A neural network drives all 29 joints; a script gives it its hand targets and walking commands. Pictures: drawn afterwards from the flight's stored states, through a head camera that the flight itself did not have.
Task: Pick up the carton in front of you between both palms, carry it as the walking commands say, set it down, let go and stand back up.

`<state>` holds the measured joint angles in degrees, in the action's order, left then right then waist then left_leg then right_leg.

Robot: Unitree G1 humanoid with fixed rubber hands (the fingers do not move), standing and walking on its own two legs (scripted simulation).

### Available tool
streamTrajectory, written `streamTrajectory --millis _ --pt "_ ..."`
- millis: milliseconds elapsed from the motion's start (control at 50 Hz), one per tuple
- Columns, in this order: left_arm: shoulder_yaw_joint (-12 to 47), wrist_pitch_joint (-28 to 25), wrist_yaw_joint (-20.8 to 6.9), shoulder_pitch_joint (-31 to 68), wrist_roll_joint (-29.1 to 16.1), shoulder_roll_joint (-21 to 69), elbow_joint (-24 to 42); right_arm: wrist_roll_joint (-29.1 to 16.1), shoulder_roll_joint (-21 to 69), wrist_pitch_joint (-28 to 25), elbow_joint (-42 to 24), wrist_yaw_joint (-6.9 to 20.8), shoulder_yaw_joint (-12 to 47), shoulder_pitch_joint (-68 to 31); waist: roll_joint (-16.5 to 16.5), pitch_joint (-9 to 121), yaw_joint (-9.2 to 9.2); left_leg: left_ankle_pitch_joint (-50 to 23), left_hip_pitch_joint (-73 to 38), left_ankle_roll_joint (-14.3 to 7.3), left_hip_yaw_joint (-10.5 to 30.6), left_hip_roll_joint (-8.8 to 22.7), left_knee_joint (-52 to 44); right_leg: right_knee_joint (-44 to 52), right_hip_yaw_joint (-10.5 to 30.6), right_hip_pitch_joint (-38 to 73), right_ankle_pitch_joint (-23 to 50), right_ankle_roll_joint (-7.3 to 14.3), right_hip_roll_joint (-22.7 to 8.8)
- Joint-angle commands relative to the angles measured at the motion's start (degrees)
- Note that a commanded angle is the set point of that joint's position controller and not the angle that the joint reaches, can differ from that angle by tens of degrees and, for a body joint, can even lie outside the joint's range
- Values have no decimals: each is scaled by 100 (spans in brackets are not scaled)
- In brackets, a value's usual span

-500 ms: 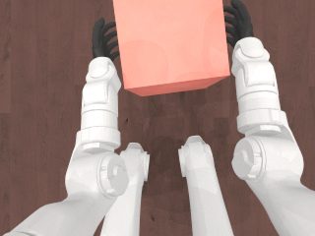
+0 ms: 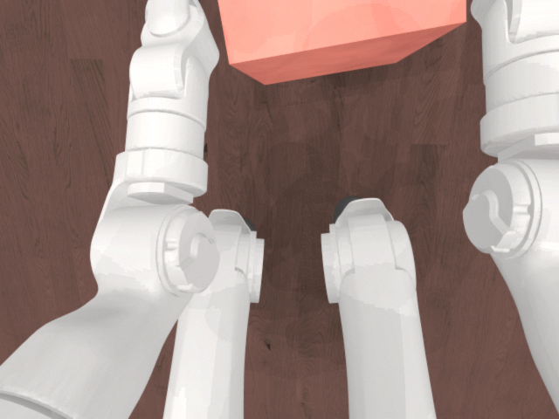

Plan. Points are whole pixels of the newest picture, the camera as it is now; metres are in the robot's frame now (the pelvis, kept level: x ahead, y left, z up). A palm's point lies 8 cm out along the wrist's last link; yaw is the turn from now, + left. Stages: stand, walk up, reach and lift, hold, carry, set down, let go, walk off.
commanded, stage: set down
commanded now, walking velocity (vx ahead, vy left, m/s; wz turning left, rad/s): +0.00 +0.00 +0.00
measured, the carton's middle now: out of the picture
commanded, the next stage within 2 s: none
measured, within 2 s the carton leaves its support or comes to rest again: rests again in 0.40 s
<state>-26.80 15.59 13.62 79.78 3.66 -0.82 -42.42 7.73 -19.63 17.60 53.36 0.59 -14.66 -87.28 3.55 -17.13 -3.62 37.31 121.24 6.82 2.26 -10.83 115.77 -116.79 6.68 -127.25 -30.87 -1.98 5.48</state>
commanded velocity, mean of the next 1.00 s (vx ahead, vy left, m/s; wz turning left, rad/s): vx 0.00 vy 0.00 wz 0.00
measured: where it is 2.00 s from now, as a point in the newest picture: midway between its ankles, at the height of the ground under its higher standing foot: (297, 272)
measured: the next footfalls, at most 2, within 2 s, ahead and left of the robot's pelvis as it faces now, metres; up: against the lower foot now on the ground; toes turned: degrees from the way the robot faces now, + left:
none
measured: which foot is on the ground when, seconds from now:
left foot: down 0.00-1.00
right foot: down 0.00-1.00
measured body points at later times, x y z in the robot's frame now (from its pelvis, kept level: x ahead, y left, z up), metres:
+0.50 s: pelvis +0.00 +0.00 -0.04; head +0.37 -0.06 +0.19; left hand +0.56 +0.05 -0.22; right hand +0.55 -0.26 -0.21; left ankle +0.09 +0.13 -0.39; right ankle +0.10 -0.12 -0.39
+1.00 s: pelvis -0.01 +0.00 -0.05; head +0.37 -0.06 +0.18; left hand +0.56 +0.06 -0.22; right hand +0.55 -0.26 -0.22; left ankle +0.09 +0.13 -0.39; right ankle +0.10 -0.12 -0.39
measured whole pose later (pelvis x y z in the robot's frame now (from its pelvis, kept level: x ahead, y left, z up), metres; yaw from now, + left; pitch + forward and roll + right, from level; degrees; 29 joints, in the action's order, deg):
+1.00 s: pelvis -0.01 +0.00 -0.05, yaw +1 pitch +32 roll +4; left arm -24.9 11.3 5.1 87.8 4.4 -5.9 -53.0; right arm 6.9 -25.5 13.6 62.2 9.2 -18.7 -92.3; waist 3.0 -29.9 -4.5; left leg 37.8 121.4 5.7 2.1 -10.3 126.9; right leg -127.3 2.5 -125.6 -33.3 0.8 0.7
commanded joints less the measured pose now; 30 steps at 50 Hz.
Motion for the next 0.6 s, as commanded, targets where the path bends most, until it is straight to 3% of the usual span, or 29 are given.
streamTrajectory --millis 0,120,220,420,580 --pt "2716 -241 -1448 4387 -744 4302 424 -872 5022 -229 -361 1460 1885 -2921 -483 7402 -166 -2090 -2444 -342 -974 -102 -457 652 -879 4544 2758 55 -5" --pt "3196 -360 -1415 4585 -1134 4453 568 -1135 4953 -333 -405 1509 1933 -2912 -137 7613 -460 -2637 -2576 -321 -961 -106 -155 323 -836 4877 3465 175 -22" --pt "3074 -369 -1469 4379 -1072 4449 300 -1000 4957 -309 -120 1621 1705 -2644 5 6976 -575 -2486 -2362 -354 -893 -132 -47 231 -847 4317 3151 218 -44" --pt "2841 -419 -1452 4514 -1051 4094 -51 -985 4569 -381 -53 1757 1526 -3028 171 6099 -600 -2035 -2353 -438 -787 -105 56 119 -835 3435 2309 301 -97" --pt "2436 -353 -1540 4085 -772 3729 -570 -802 4221 -370 463 1839 1282 -2806 149 4890 -445 -1351 -1984 -476 -773 -55 48 125 -761 2989 1518 362 -123"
